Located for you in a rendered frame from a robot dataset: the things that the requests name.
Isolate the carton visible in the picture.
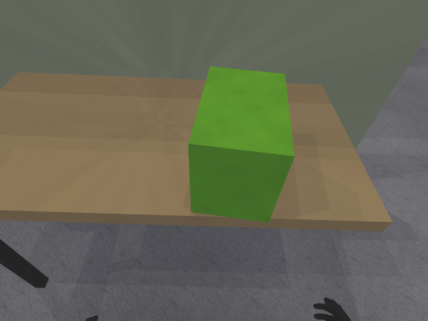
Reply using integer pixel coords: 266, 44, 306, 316
188, 66, 295, 223

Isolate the robot right hand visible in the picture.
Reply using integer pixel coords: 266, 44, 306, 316
313, 298, 351, 321

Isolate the table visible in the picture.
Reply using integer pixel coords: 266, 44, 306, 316
0, 72, 392, 288

